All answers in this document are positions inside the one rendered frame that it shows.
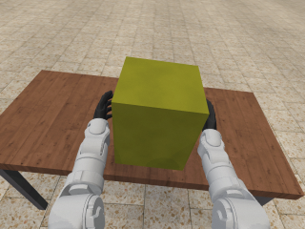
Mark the left robot hand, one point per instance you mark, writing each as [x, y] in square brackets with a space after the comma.
[102, 108]

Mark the robot right forearm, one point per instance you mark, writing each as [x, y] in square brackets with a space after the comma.
[218, 169]

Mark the right robot hand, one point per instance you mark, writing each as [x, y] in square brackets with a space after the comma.
[211, 120]

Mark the table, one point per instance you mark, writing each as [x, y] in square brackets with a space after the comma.
[42, 129]

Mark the robot left forearm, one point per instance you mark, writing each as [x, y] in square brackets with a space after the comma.
[88, 170]

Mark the robot right upper arm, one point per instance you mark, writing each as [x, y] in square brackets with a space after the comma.
[238, 213]

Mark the carton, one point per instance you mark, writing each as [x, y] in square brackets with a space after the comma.
[159, 109]

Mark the robot left upper arm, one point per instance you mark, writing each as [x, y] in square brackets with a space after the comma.
[85, 211]

